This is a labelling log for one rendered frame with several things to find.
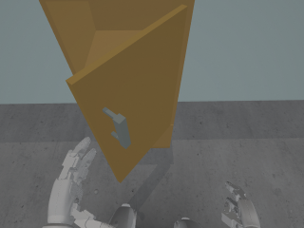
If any left robot thigh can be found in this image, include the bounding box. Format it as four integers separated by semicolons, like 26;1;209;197
108;206;137;228

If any handle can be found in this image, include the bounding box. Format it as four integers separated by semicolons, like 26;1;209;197
102;107;131;149

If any cupboard door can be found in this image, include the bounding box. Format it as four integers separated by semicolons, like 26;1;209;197
66;5;188;183

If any right robot hand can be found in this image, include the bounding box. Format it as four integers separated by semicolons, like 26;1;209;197
221;181;260;228

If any left robot hand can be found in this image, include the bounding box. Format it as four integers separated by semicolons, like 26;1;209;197
47;136;115;228

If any right robot thigh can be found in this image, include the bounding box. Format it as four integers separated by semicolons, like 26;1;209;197
174;218;202;228

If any robot thigh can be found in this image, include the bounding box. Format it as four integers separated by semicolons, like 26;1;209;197
108;206;137;228
174;218;202;228

